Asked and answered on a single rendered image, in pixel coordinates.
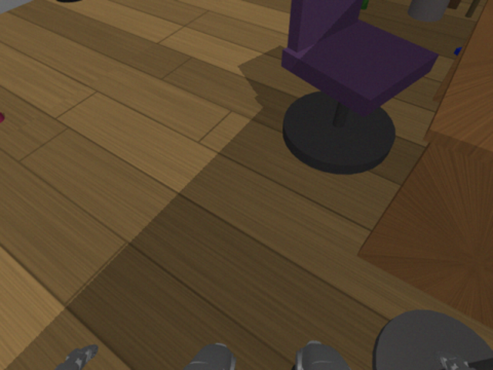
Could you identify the desk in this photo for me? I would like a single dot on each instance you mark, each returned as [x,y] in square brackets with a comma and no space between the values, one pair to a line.
[436,234]

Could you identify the left robot hand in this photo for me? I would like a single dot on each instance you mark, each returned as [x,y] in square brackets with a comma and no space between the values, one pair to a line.
[77,359]

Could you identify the right robot hand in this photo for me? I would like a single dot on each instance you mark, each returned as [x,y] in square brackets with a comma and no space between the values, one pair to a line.
[451,362]

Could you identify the coat stand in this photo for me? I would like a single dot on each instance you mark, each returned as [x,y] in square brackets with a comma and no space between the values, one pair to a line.
[408,341]

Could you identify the office chair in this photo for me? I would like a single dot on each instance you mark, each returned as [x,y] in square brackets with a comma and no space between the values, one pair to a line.
[357,67]

